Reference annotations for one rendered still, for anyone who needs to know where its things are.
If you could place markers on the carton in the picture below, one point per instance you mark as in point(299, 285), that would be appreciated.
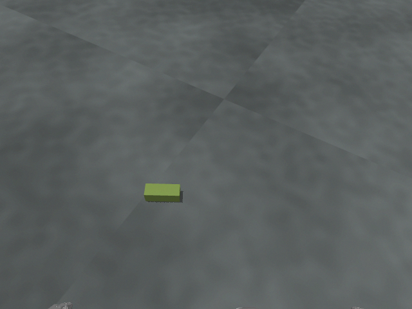
point(162, 192)

